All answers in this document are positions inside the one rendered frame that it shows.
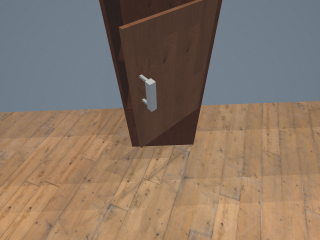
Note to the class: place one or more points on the handle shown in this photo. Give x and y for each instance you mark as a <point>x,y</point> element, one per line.
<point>151,94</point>

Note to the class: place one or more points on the cupboard door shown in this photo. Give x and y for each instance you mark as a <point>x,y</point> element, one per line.
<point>170,47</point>

